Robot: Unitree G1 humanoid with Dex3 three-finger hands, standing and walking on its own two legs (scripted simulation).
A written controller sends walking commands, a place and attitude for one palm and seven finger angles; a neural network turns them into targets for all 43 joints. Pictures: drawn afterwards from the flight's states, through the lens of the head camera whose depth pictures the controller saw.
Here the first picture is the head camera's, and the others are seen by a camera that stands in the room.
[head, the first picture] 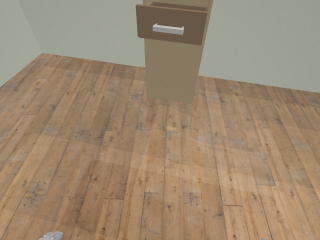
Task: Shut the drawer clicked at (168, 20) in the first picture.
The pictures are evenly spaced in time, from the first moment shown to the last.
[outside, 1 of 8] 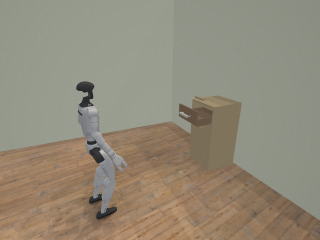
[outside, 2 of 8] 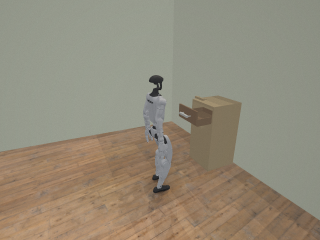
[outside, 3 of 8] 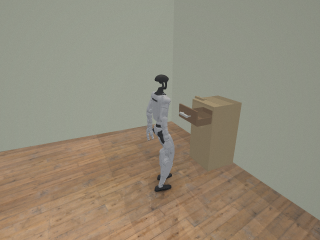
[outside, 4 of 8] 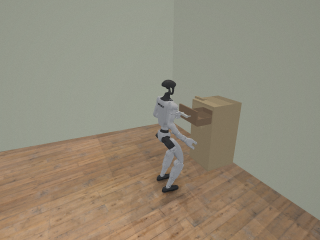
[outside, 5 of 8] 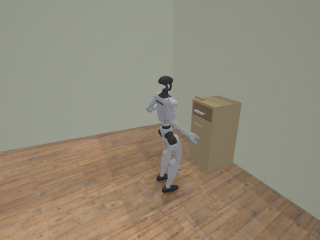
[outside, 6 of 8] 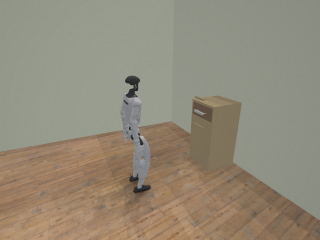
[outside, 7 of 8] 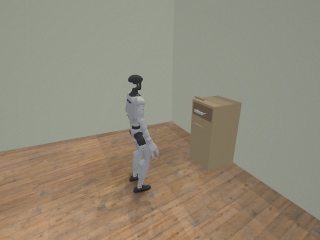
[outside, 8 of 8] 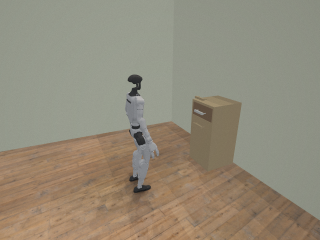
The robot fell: no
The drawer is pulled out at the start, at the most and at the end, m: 0.23 0.23 0.00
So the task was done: yes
